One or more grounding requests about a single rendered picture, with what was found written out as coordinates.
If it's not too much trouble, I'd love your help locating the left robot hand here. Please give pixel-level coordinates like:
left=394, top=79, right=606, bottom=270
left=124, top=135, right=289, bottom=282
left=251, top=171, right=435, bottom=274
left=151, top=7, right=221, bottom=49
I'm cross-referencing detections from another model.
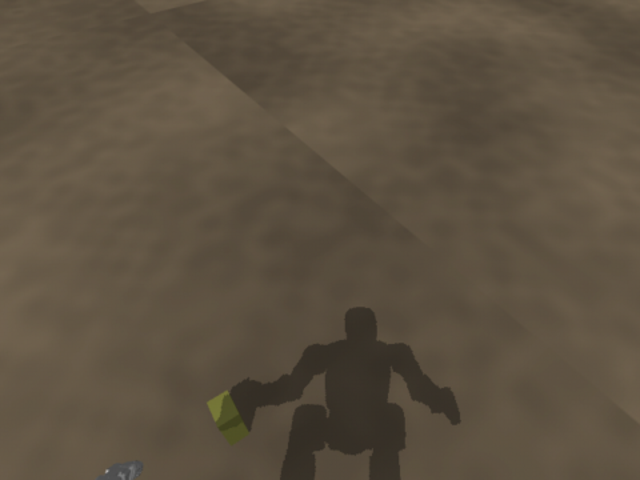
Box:
left=95, top=461, right=143, bottom=480

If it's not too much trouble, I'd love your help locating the carton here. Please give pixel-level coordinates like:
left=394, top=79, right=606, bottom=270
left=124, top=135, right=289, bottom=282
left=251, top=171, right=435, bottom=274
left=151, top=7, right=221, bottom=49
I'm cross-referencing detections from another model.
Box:
left=207, top=390, right=249, bottom=446

